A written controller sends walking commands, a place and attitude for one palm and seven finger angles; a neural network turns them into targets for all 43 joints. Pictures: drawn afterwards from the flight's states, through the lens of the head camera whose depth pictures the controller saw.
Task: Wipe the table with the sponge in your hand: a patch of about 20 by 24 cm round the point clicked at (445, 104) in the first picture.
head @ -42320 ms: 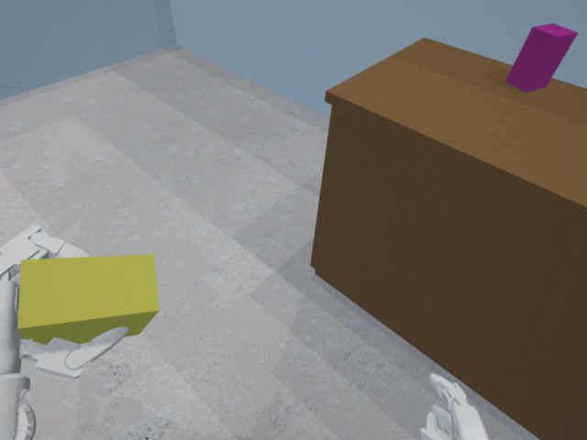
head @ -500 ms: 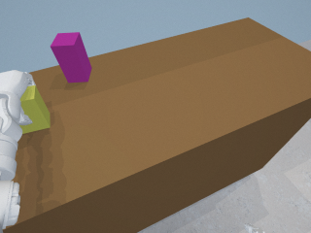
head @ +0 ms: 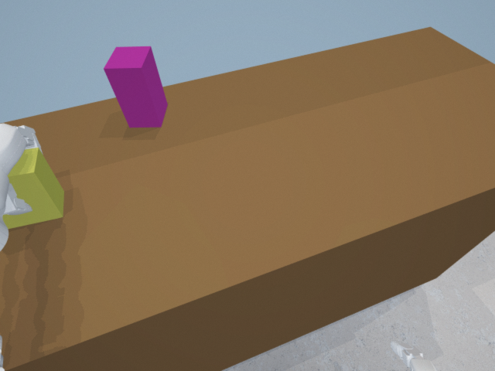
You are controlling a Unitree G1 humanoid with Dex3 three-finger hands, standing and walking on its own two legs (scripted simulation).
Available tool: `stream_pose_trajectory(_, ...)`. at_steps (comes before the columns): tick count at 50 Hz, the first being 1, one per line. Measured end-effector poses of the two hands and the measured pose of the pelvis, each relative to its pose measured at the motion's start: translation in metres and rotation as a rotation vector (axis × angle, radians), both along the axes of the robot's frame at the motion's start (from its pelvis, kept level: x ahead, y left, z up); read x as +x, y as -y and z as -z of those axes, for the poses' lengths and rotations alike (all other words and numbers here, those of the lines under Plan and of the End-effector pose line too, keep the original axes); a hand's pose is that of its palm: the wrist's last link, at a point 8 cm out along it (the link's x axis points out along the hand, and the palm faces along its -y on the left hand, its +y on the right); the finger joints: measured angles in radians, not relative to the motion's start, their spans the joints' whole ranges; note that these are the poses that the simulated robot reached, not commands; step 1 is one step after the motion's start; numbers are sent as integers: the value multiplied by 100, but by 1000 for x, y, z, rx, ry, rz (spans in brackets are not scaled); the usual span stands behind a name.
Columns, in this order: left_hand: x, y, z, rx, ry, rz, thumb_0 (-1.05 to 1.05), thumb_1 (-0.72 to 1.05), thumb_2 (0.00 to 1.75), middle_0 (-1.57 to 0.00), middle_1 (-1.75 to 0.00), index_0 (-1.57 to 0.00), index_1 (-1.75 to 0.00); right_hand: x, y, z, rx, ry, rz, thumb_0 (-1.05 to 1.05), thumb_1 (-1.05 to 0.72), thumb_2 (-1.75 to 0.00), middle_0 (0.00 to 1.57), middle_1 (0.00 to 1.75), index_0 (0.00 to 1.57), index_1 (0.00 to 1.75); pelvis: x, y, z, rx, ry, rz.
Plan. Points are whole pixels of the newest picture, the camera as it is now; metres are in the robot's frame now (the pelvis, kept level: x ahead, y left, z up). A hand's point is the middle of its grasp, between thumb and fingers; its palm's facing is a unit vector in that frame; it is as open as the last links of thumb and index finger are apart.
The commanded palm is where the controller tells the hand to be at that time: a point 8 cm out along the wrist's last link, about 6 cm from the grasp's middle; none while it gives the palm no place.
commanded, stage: wipe back along the first lane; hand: left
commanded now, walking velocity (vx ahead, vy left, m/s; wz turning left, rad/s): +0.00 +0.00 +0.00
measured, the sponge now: (15, 198) +0.33 +0.41 +0.10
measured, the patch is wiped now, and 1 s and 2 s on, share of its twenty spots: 1.00 1.00 1.00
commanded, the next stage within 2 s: lift the sponge slowly off the table in 1.50 s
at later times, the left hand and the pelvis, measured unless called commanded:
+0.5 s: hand (10, 196) +0.31 +0.38 +0.13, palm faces -0.01 -0.03 -1.00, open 9.8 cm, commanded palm +0.27 +0.36 +0.15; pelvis -0.01 +0.00 +0.00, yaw +0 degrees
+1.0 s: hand (4, 224) +0.26 +0.36 +0.13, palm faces +0.06 -0.02 -1.00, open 9.8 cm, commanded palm +0.21 +0.34 +0.15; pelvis +0.00 +0.00 +0.00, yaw -1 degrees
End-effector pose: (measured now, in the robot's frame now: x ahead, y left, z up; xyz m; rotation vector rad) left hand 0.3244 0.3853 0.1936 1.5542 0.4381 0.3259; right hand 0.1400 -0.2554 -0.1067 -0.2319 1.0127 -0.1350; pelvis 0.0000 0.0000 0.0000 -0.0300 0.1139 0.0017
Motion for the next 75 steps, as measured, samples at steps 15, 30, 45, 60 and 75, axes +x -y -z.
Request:
stream_pose_trajectory(15, -27, 10, 4, -20, 52, -18, -1, -48, 107, -71, -142, -74, -142, 15, -15, -6, 33, 76, -44, 1, -90, -90, 20, 30, 20, 30, -7, -1, 1, 1, 27, -5)
stream_pose_trajectory(30, -42, 17, 7, -21, 74, -9, -1, -47, 107, -69, -143, -72, -144, 16, -13, -11, 38, 119, -47, 1, -90, -90, 20, 30, 20, 30, -8, 0, 3, 0, 42, 7)
stream_pose_trajectory(45, -71, 27, 6, -25, 117, 0, -1, -46, 107, -69, -143, -72, -144, 31, -23, -13, 68, 161, -66, 1, -90, -90, 20, 30, 20, 30, -4, -2, 4, -3, 52, 11)
stream_pose_trajectory(60, -114, 47, 8, -30, 167, 4, -1, -46, 106, -69, -143, -72, -144, 67, -49, -26, 110, 260, -140, 1, -90, -90, 20, 30, 20, 30, -2, -6, 4, -5, 71, 7)
stream_pose_trajectory(75, -136, 63, 8, -37, 183, 13, 0, -45, 106, -69, -143, -72, -144, 72, -53, -31, 120, 293, -155, 1, -90, -90, 20, 30, 20, 30, -2, -4, 5, -4, 84, 16)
